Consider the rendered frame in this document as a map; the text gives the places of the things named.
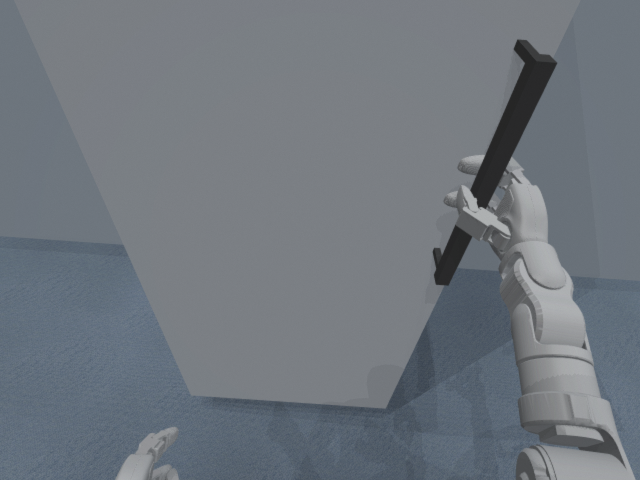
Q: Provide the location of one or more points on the robot left hand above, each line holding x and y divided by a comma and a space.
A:
139, 466

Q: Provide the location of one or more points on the handle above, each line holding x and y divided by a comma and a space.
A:
531, 83

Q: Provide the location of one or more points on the robot right hand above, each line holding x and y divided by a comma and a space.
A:
520, 216

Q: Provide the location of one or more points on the robot right upper arm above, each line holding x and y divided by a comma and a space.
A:
540, 462

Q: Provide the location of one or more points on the right robot forearm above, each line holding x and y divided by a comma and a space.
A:
560, 400

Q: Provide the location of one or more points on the fridge door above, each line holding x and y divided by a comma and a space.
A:
276, 169

